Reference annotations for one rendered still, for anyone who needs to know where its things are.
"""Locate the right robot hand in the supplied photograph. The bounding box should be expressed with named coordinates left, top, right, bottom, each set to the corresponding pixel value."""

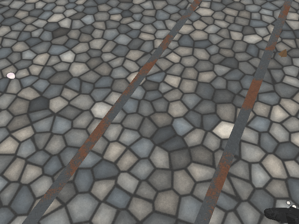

left=263, top=206, right=299, bottom=224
